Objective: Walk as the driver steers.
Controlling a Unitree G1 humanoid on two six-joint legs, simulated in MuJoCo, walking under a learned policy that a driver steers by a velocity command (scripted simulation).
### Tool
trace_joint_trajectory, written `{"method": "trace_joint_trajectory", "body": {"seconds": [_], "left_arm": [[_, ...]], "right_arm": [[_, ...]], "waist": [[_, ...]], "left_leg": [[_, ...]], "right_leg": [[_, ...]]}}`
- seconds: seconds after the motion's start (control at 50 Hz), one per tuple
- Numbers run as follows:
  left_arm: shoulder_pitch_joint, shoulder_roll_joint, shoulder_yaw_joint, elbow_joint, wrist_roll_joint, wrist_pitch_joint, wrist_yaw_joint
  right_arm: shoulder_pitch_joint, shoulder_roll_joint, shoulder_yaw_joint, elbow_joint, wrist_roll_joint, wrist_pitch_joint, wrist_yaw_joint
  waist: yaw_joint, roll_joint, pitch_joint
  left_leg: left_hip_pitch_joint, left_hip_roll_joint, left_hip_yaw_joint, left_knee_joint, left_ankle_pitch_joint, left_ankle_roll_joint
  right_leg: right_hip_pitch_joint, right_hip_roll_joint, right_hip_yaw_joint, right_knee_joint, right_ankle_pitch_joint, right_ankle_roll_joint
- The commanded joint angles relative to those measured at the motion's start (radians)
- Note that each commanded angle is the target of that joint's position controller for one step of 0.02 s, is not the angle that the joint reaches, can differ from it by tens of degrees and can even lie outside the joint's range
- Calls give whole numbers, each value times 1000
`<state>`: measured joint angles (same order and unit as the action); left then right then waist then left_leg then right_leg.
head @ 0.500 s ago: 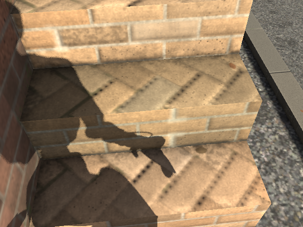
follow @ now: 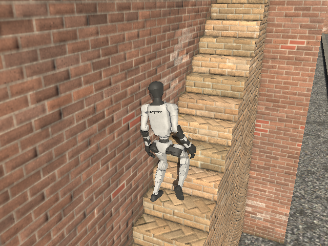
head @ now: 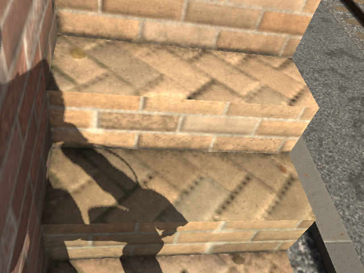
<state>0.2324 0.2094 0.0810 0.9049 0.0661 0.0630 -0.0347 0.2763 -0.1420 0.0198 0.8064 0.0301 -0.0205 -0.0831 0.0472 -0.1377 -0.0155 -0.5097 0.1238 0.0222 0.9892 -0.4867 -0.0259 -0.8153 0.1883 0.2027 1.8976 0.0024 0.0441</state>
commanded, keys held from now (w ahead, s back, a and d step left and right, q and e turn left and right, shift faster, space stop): w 0.22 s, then no key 0.18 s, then q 0.34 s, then w+q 0.26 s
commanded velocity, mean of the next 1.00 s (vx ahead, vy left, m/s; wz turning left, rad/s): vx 0.27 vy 0.00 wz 0.22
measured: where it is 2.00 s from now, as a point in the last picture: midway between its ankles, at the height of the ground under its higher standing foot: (194, 215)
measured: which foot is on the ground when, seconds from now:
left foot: down 0.00-0.46, up 0.48-0.88, down 0.90-1.00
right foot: up 0.00-0.42, down 0.44-0.90, up 0.92-1.00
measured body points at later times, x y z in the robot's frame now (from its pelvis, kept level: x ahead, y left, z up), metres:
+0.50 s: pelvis +0.19 -0.14 +0.04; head +0.21 -0.16 +0.49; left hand +0.37 +0.07 -0.06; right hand +0.27 -0.41 -0.09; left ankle +0.04 +0.10 -0.61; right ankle +0.14 -0.32 -0.69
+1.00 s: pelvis +0.28 -0.13 +0.16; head +0.31 -0.12 +0.61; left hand +0.17 +0.13 +0.04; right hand +0.59 -0.20 +0.08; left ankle +0.32 -0.02 -0.48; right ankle +0.22 -0.32 -0.36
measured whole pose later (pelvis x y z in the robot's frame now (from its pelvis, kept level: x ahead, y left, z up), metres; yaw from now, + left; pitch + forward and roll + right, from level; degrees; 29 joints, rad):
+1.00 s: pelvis +0.28 -0.13 +0.16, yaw +20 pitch +2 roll +1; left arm 0.42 0.28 0.06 0.83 0.03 -0.14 -0.04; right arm -0.06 -0.16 -0.01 0.67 -0.04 0.06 -0.03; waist 0.13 -0.01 0.03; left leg -0.73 -0.12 0.01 1.18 -0.48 0.08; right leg -0.54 0.01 0.15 1.67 0.02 0.01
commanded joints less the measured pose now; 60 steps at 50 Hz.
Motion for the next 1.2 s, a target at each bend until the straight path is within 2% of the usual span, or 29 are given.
{"method": "trace_joint_trajectory", "body": {"seconds": [0.02,0.08,0.12,0.26,0.32,0.36,0.38,0.4,0.44,0.46,0.48,0.5,0.52,0.58,0.64,0.66,0.7,0.8,0.82,0.84,0.86,0.88,0.9,0.92,0.94,0.98,1.02,1.06,1.2], "left_arm": [[-60,-32,-28,-86,1,-1,7],[-136,-39,-38,-122,-21,-9,-1],[-51,-54,-40,-112,-17,11,6],[-135,2,-23,-187,13,9,2],[-236,-11,-47,-269,0,-7,-21],[-280,-10,-66,-328,-29,-13,-45],[-238,11,-56,-310,-28,-29,-41],[-181,-7,-57,-293,-53,-51,-39],[-55,9,-41,-239,-17,-96,-30],[19,14,-50,-176,-21,-118,-43],[137,173,-19,-131,-17,-107,-24],[418,276,3,-132,-55,-93,13],[403,207,-16,-138,-29,-100,12],[79,140,-46,-172,23,-138,18],[240,92,-46,-96,-11,-175,29],[394,101,-45,-67,2,-179,51],[489,136,-22,-39,29,-190,77],[416,121,-32,-57,-16,-234,49],[223,115,-47,-109,-59,-226,55],[154,197,-25,-111,-84,-227,65],[67,340,1,-115,-118,-266,60],[202,309,-9,-121,-138,-293,23],[267,344,5,-112,-106,-291,-21],[387,287,6,-26,-91,-279,-45],[279,192,8,-95,-50,-251,-29],[159,40,-22,-189,-5,-196,-9],[185,-21,-55,-193,1,-161,-8],[202,-34,-73,-184,11,-154,5],[212,23,-54,-143,-57,-145,46]], "right_arm": [[-29,-118,-24,-71,-6,-44,12],[64,-124,-20,-79,1,-40,8],[120,-195,-60,-44,12,-36,2],[95,-200,-82,-51,12,-84,1],[74,-207,-85,-37,-44,-105,-4],[-32,-241,-91,-69,-20,-108,-6],[-75,-199,-81,-80,-24,-103,18],[-1,-220,-88,-50,-34,-88,36],[89,-290,-127,-28,38,-75,34],[105,-270,-122,-51,33,-63,37],[133,-139,-97,-73,16,-78,51],[109,-109,-87,-62,55,-96,74],[-3,-115,-90,-55,40,-97,79],[-202,-129,-91,-131,46,-45,39],[-276,-115,-89,-202,-12,19,17],[-461,-152,-83,-253,-21,22,38],[-574,-124,-68,-327,-12,30,74],[-601,-23,-16,-448,-52,65,91],[-499,-2,21,-464,-43,65,97],[-379,-12,17,-428,-29,85,78],[-240,-84,-10,-383,-66,91,70],[-207,-170,-49,-341,-71,70,59],[11,-244,-113,-273,-64,87,42],[42,-303,-130,-213,-58,101,47],[-81,-279,-133,-211,-73,102,57],[-276,-244,-120,-114,-76,69,44],[-350,-170,-96,-38,-64,29,38],[-333,-111,-82,10,-66,6,45],[-258,-164,-102,-6,-50,-24,-12]], "waist": [[-17,257,76],[-48,251,90],[-21,309,83],[-3,306,77],[-14,326,81],[-19,403,84],[-18,240,-47],[-29,276,-147],[1,236,-200],[-14,121,-79],[-55,-328,-155],[145,-328,-399],[164,-181,-362],[38,-241,-57],[13,-111,12],[145,-110,-54],[176,-111,-71],[41,16,25],[-79,67,-4],[-109,-48,-65],[-174,-112,-155],[-99,-69,-325],[-190,90,-552],[-177,411,-788],[-130,285,-691],[4,202,-165],[100,174,88],[132,181,90],[90,277,-16]], "left_leg": [[149,180,-239,-511,116,62],[237,206,-189,-605,176,121],[293,204,-177,-621,112,158],[389,250,-147,-689,128,207],[479,223,-32,-733,364,169],[389,194,38,-816,429,160],[489,119,104,-672,752,141],[624,127,52,-482,1088,148],[582,49,30,-174,1169,110],[223,-28,24,-27,492,118],[-304,-172,21,422,-131,50],[-399,-223,-99,662,-118,9],[-333,-176,-117,793,-42,8],[-490,-184,-95,1148,-115,0],[-756,-215,-93,1418,-267,73],[-866,-222,-81,1290,-321,74],[-961,-230,-155,1225,-386,103],[-780,-182,13,1098,-254,69],[-286,-149,69,503,-230,104],[82,-198,127,326,-30,112],[298,-235,161,269,14,110],[645,-217,-5,98,80,164],[870,-79,-412,-100,120,258],[821,60,-644,-272,199,350],[563,12,-613,-344,-171,291],[91,-25,-510,-393,-281,240],[-219,-65,-399,-411,-273,256],[-260,-63,-326,-416,-214,297],[-286,43,-414,-647,-186,374]], "right_leg": [[-248,-38,62,-30,-147,-16],[-318,-67,28,-128,-160,-5],[-398,-81,-1,-5,-158,-21],[-453,-191,-51,97,-176,-54],[-341,-318,-147,-292,-277,-68],[-69,-360,-214,-757,-388,-111],[98,-295,-204,-914,-281,-136],[260,-242,-232,-1237,-190,-146],[654,-158,-353,-1828,250,-114],[901,-276,-259,-1853,360,-57],[1360,-484,-179,-1245,1701,-66],[1454,-589,-101,-1246,1984,-156],[1230,-597,-87,-1350,1553,-230],[946,-626,-147,-1465,1183,-268],[1074,-620,-183,-1484,1199,-195],[1324,-590,-156,-1438,1179,-208],[1442,-614,-75,-1388,1224,-221],[1021,-522,-128,-1615,796,-166],[715,-413,-297,-1681,1041,-100],[511,-407,-250,-1771,1197,-143],[499,-429,-283,-1649,1556,-155],[355,-376,-178,-1385,1643,-105],[200,-304,-110,-891,704,-71],[306,-133,-51,-240,-132,-9],[202,-91,22,23,-60,0],[-5,-106,-77,102,20,-44],[-50,-111,-110,110,-75,-91],[-55,-136,-127,9,-101,-88],[109,-167,-203,-32,-209,-109]]}}
Keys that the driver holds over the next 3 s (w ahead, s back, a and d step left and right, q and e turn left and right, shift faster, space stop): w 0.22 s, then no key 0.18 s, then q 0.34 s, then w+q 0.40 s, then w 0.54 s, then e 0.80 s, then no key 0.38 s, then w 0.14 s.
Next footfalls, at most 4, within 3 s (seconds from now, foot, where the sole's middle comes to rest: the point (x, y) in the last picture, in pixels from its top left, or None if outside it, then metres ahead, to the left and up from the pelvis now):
0.44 right None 0.18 -0.32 -0.72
0.90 left None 0.36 -0.01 -0.52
1.36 right None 0.41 -0.19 -0.52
1.74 left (143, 209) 0.50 0.09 -0.31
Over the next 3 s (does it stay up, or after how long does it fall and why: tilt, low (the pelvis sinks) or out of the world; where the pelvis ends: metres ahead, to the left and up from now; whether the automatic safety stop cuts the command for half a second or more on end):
stays up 0.73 -0.01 0.61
